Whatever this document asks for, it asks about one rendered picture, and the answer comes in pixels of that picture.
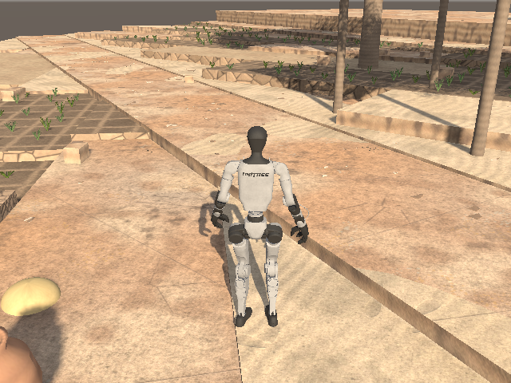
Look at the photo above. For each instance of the robot torso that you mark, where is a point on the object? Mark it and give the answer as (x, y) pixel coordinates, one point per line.
(255, 193)

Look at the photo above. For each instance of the left robot hand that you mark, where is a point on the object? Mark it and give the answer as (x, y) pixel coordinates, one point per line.
(221, 217)

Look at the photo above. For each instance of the right robot forearm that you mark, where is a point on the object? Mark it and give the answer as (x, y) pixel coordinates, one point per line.
(296, 213)

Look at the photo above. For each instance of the robot left shin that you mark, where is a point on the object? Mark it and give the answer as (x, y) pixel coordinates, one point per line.
(242, 287)

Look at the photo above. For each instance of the left robot upper arm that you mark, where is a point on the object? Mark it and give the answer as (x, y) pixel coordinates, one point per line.
(226, 181)

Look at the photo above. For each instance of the right robot hand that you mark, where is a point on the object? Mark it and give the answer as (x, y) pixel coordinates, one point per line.
(303, 231)

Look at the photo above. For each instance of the left robot forearm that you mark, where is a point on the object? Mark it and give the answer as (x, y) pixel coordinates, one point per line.
(219, 206)

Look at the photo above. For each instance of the right robot upper arm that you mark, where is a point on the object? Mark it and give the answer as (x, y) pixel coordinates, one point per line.
(285, 183)

